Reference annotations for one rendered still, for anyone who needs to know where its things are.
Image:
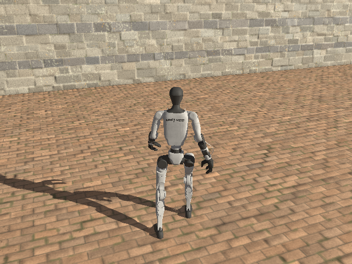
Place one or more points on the right robot forearm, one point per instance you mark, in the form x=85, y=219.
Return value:
x=204, y=149

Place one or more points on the right robot shin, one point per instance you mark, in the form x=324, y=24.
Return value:
x=189, y=193

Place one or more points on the humanoid robot torso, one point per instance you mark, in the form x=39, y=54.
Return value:
x=175, y=132

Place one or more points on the left robot hand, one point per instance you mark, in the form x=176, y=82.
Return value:
x=153, y=148

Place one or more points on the robot right upper arm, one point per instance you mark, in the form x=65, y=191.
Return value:
x=195, y=125

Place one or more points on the left robot forearm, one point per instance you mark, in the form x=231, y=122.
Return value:
x=150, y=141

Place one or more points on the right robot hand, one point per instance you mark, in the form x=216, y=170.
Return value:
x=210, y=165

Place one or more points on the robot left upper arm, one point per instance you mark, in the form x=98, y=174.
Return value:
x=156, y=123

